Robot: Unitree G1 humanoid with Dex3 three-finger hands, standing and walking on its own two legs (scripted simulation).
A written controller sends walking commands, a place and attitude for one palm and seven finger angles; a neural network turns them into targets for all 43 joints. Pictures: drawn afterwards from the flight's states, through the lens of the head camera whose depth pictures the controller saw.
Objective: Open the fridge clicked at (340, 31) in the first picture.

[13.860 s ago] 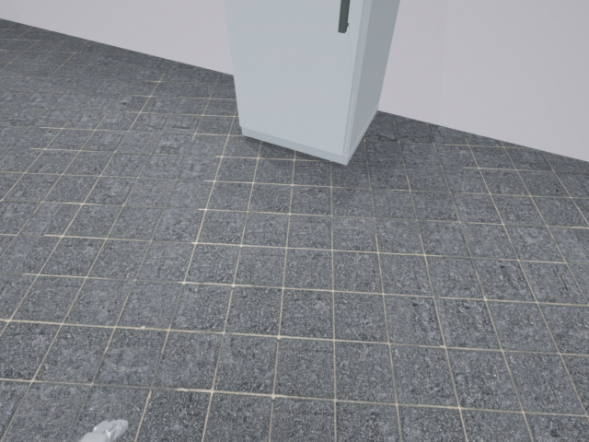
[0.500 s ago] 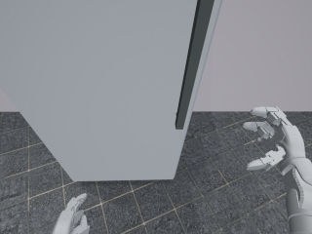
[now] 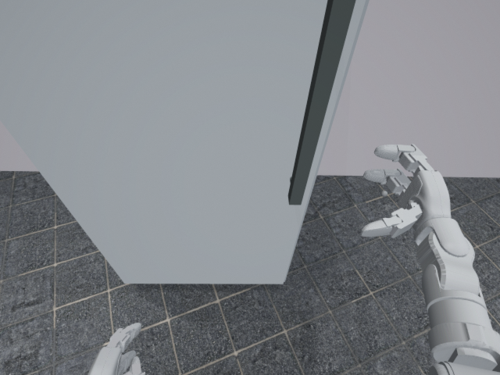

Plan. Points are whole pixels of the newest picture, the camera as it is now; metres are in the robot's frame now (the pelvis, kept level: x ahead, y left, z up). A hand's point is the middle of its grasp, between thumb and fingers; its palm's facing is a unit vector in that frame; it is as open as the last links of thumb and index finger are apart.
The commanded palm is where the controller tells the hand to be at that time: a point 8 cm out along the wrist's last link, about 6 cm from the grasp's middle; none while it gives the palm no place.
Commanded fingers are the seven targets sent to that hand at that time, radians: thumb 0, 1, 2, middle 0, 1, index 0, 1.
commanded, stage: move the hooked fingers beside the handle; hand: right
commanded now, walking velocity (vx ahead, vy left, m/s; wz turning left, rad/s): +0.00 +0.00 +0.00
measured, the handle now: (312, 108) +0.50 -0.05 +0.17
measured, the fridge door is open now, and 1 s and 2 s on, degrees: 0 0 0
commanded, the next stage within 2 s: feel for the door with the fingertips in 1.26 s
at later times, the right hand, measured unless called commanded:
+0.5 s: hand (346, 162) +0.45 -0.12 +0.10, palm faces -0.09 +1.00 +0.01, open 14.0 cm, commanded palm +0.43 -0.18 +0.10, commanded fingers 0.00 0.50 -0.30 0.30 1.20 0.30 1.20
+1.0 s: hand (344, 167) +0.44 -0.12 +0.10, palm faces -0.09 +1.00 +0.00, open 14.0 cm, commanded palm +0.42 -0.17 +0.10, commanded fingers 0.00 0.50 -0.30 0.30 1.20 0.30 1.20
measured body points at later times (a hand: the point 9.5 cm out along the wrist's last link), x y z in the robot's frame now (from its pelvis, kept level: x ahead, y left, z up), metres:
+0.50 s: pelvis +0.00 +0.00 -0.01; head +0.05 +0.01 +0.44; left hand +0.05 +0.26 -0.13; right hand +0.45 -0.18 +0.10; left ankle +0.01 +0.09 -0.72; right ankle -0.01 -0.09 -0.72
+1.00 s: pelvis +0.00 +0.01 -0.01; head +0.05 +0.01 +0.44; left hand +0.07 +0.26 -0.12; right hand +0.44 -0.17 +0.10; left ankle +0.01 +0.09 -0.72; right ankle -0.01 -0.09 -0.72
